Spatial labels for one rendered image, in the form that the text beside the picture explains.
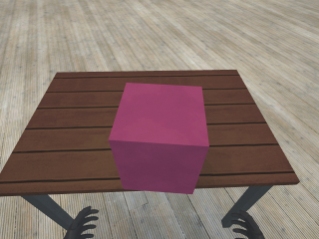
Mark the robot right hand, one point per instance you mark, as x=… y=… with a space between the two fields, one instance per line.
x=252 y=229

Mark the table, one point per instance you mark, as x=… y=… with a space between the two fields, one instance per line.
x=65 y=147

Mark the robot left hand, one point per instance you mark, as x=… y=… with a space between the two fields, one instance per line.
x=77 y=227

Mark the carton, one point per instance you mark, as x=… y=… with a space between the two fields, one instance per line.
x=159 y=138

